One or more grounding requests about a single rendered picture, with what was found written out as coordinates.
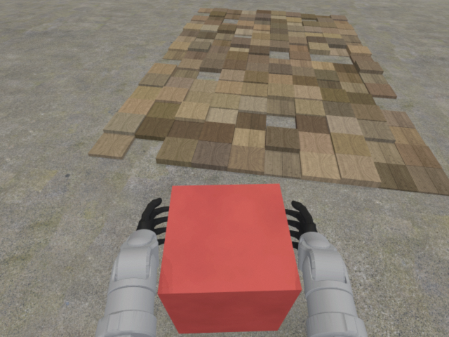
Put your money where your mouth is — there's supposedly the left robot forearm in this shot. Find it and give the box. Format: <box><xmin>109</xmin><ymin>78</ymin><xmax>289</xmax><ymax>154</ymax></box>
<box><xmin>95</xmin><ymin>229</ymin><xmax>159</xmax><ymax>337</ymax></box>

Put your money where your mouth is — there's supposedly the carton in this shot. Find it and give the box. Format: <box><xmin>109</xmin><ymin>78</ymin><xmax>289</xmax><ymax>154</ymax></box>
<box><xmin>157</xmin><ymin>184</ymin><xmax>302</xmax><ymax>333</ymax></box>

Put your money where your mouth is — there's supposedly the left robot hand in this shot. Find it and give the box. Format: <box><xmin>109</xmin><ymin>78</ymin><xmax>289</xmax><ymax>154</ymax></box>
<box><xmin>136</xmin><ymin>198</ymin><xmax>169</xmax><ymax>245</ymax></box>

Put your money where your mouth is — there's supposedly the right robot hand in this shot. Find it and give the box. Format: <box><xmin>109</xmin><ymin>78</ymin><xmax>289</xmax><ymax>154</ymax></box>
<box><xmin>285</xmin><ymin>201</ymin><xmax>317</xmax><ymax>250</ymax></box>

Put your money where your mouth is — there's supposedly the right robot forearm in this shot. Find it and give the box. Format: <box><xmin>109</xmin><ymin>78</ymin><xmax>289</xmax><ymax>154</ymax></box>
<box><xmin>298</xmin><ymin>232</ymin><xmax>368</xmax><ymax>337</ymax></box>

